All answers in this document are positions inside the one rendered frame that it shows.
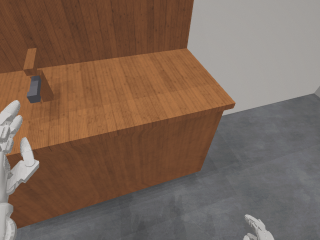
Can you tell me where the tap lever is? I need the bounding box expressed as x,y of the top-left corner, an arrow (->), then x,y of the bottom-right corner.
26,75 -> 42,104

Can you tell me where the robot left hand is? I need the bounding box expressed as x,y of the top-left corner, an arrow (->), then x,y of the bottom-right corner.
0,100 -> 39,203

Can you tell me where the robot right hand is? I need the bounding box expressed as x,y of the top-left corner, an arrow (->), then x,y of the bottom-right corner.
243,214 -> 274,240

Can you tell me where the counter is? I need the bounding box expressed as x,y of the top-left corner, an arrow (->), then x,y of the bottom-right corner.
0,0 -> 236,229

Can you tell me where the robot left forearm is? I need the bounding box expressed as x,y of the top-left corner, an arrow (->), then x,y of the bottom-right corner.
0,202 -> 17,240

